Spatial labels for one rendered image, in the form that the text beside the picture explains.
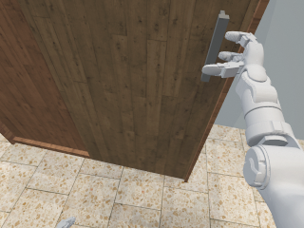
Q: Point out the left robot hand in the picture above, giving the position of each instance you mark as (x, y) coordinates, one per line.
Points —
(66, 223)

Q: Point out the robot right upper arm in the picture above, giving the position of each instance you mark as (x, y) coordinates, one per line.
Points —
(277, 172)

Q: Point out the right robot hand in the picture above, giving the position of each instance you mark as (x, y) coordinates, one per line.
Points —
(253, 54)

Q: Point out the handle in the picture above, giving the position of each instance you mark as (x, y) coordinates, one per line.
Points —
(213, 51)

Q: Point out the wardrobe door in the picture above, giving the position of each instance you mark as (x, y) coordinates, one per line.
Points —
(129, 72)
(31, 105)

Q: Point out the right robot forearm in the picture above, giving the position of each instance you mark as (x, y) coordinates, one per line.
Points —
(262, 111)

